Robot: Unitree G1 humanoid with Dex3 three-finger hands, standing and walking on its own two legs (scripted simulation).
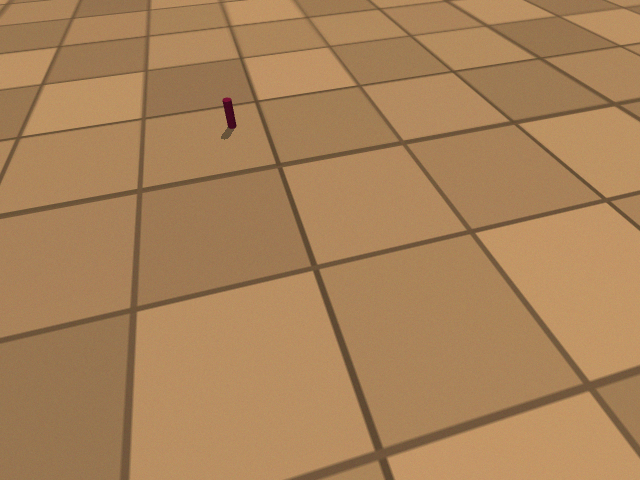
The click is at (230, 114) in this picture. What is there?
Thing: slim round
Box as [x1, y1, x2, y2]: [222, 98, 235, 128]
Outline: 224,98 222,100 228,127 233,128 235,127 235,121 230,98
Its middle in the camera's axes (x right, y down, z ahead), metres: -0.52 -0.73 +2.29
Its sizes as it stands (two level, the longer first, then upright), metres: 0.051 0.051 0.173
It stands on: the floor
